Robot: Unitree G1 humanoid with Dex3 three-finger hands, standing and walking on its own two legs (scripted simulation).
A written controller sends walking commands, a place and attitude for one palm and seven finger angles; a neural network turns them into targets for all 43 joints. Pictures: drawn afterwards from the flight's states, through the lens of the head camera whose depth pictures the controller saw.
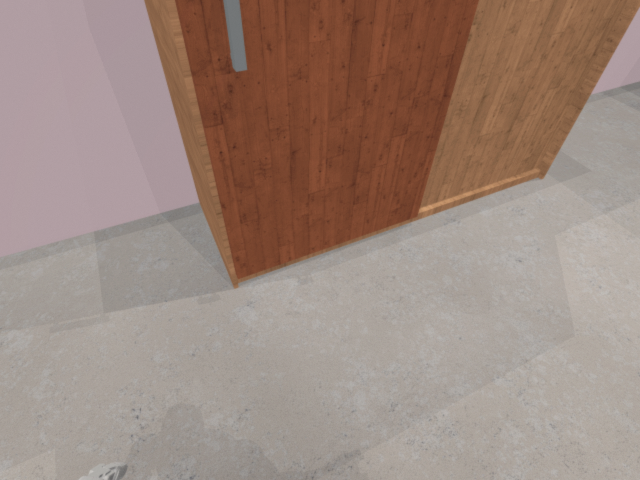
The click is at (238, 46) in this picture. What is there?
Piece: wardrobe's sliding door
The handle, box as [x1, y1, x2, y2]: [223, 0, 246, 71]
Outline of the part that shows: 223,0 232,65 236,71 246,69 239,2 238,0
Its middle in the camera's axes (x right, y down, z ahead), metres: -0.19 -0.49 +0.81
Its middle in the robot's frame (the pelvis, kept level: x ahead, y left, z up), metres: +0.95 +0.25 +0.21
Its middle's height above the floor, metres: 0.98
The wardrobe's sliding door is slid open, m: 0.00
